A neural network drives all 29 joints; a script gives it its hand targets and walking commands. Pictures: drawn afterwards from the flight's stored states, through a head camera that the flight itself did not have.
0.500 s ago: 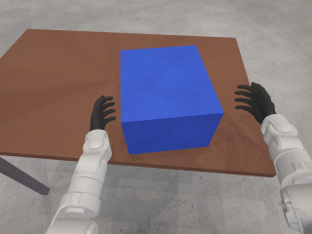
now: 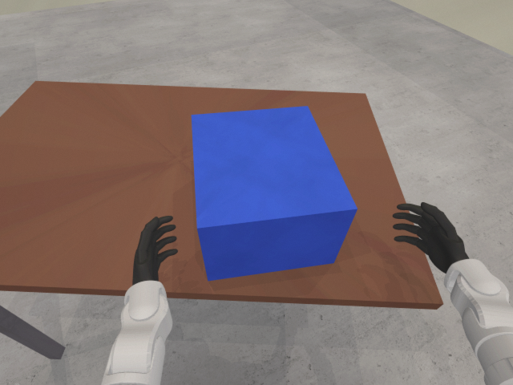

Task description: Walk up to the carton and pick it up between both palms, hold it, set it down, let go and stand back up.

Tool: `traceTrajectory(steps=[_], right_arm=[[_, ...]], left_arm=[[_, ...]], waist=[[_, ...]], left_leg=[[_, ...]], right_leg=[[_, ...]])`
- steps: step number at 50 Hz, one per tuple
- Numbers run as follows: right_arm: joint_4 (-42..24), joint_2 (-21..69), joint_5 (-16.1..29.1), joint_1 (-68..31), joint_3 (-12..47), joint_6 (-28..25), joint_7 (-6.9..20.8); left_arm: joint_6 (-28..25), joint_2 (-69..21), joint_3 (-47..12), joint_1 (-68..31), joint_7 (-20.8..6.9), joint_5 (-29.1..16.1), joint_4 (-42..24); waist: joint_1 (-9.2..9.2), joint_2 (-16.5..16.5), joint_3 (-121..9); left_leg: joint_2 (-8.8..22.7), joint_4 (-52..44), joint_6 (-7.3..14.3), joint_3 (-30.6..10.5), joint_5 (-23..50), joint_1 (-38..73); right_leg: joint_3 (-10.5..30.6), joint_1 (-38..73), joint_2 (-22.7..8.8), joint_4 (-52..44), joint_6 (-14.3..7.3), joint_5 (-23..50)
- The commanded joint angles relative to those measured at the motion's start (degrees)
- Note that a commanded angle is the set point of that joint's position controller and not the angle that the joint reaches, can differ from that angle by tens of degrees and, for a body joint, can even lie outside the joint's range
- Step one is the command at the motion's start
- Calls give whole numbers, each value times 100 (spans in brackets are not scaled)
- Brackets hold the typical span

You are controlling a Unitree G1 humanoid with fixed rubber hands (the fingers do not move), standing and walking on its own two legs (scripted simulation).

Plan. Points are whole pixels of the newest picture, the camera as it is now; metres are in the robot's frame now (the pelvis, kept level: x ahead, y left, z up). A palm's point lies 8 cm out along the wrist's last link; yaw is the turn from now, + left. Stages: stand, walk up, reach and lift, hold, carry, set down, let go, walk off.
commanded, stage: set down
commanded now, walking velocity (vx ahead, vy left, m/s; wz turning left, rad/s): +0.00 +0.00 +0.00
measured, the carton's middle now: (261, 187) +0.48 +0.00 +0.01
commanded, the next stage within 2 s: none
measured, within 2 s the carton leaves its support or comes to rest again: neither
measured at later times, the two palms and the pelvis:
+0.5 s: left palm (145, 304) +0.22 +0.16 +0.06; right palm (479, 304) +0.23 -0.29 +0.06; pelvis +0.00 +0.00 +0.00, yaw -1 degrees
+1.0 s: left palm (129, 336) +0.19 +0.18 +0.04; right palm (478, 337) +0.19 -0.28 +0.05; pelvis -0.01 +0.01 +0.00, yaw -1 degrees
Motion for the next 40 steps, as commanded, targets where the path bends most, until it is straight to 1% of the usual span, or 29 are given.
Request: traceTrajectory(steps=[1,3,5,6,7,8,10,12,13,15,16,17,19,20,22,24,25,28,29,30,31,32,35,37,40], right_arm=[[-1002,-1412,98,-833,-540,-171,71],[-1113,-1438,80,-846,-617,-122,114],[-1222,-1437,106,-479,-626,-78,149],[-1303,-1462,96,-493,-650,-57,156],[-1332,-1444,111,-307,-621,-26,170],[-1369,-1457,95,-357,-657,7,173],[-1542,-1469,109,10,-662,54,185],[-1709,-1467,76,-52,-723,97,177],[-1782,-1488,83,120,-748,107,181],[-2046,-1494,74,262,-796,112,171],[-2113,-1517,83,467,-812,120,171],[-2188,-1482,83,520,-828,132,166],[-2296,-1490,81,845,-852,153,163],[-2345,-1481,83,846,-869,177,157],[-2557,-1454,74,1094,-922,193,147],[-2712,-1441,36,1087,-1007,231,126],[-2778,-1402,24,1176,-1014,252,131],[-3032,-1361,-43,1276,-1121,317,112],[-3112,-1324,-61,1368,-1120,345,108],[-3126,-1327,-90,1382,-1172,393,108],[-3166,-1307,-96,1547,-1165,425,102],[-3206,-1308,-109,1542,-1189,469,110],[-3258,-1292,-139,1900,-1182,584,88],[-3258,-1280,-157,1934,-1201,655,75],[-3329,-1161,-229,1969,-1216,733,52]], left_arm=[[-71,-73,-272,-624,64,65,-1361],[-4,-34,-305,-722,124,79,-1498],[73,-93,-387,-354,148,102,-1694],[106,-60,-336,-382,167,139,-1724],[149,-103,-353,-205,176,158,-1769],[191,-70,-345,-296,183,166,-1745],[262,-123,-340,106,195,211,-1880],[301,-107,-335,11,208,217,-1911],[315,-131,-343,163,207,220,-1977],[311,-106,-353,293,223,209,-2144],[317,-163,-386,463,220,177,-2260],[308,-147,-401,501,219,183,-2291],[309,-185,-437,782,211,173,-2381],[315,-187,-433,766,204,168,-2353],[313,-193,-495,1007,204,159,-2516],[315,-158,-545,942,229,115,-2556],[308,-180,-545,1019,236,109,-2540],[297,-98,-594,1039,285,79,-2642],[294,-105,-578,1090,304,90,-2669],[312,-112,-591,1039,315,76,-2652],[320,-101,-563,1216,324,103,-2665],[342,-109,-562,1186,338,94,-2650],[405,-122,-522,1537,321,120,-2668],[451,-103,-536,1577,304,130,-2629],[487,-50,-505,1613,260,152,-2523]], waist=[[-122,-468,-1419],[-90,-354,-1300],[-140,-303,-1123],[-117,-292,-1098],[-121,-315,-1001],[-120,-307,-931],[-124,-347,-830],[-117,-381,-810],[-130,-410,-743],[-95,-452,-744],[-135,-500,-711],[-128,-522,-689],[-152,-567,-617],[-153,-602,-552],[-151,-632,-466],[-157,-627,-356],[-130,-643,-304],[-128,-653,-201],[-88,-623,-161],[-98,-636,-102],[-76,-604,-28],[-61,-617,26],[-48,-610,201],[-56,-546,310],[-62,-570,548]], left_leg=[[-264,-10,312,-140,1166,781],[-243,-15,322,-134,1043,834],[-237,-35,323,-159,1046,898],[-249,-37,326,-147,1006,829],[-260,-62,335,-146,970,821],[-263,-75,356,-139,856,785],[-272,-94,365,-140,909,808],[-293,-106,386,-111,780,704],[-295,-109,380,-107,823,730],[-305,-98,391,-99,841,719],[-301,-91,390,-109,879,733],[-308,-86,389,-99,852,746],[-312,-88,389,-110,914,779],[-320,-91,399,-111,848,742],[-308,-99,394,-114,813,820],[-303,-101,387,-99,662,830],[-294,-103,386,-94,628,893],[-282,-106,366,-80,448,924],[-278,-123,357,-59,387,956],[-273,-149,352,-69,286,963],[-272,-169,342,-64,280,1005],[-261,-186,332,-78,206,976],[-260,-229,300,-75,207,1096],[-266,-254,295,-83,136,1117],[-279,-266,314,-76,-88,1006]], right_leg=[[332,750,-72,-229,98,1465],[305,521,-61,-256,40,1128],[323,548,-70,-299,-3,1109],[351,588,-87,-297,-10,1090],[377,642,-107,-315,-6,1077],[411,598,-122,-332,-4,929],[451,730,-147,-351,-23,1026],[520,765,-185,-343,-8,938],[514,817,-188,-347,-7,993],[553,857,-195,-320,8,1086],[566,895,-201,-331,18,1164],[579,900,-204,-338,18,1110],[602,957,-214,-345,12,1239],[651,934,-236,-363,18,1167],[629,882,-222,-409,17,1017],[634,734,-216,-441,7,723],[635,663,-221,-478,3,575],[629,513,-220,-529,-14,236],[638,479,-234,-570,-20,114],[657,425,-245,-606,-32,-46],[660,434,-253,-643,-44,-99],[678,405,-267,-671,-56,-228],[694,411,-281,-763,-67,-279],[668,352,-275,-790,-92,-335],[708,289,-318,-853,-93,-646]])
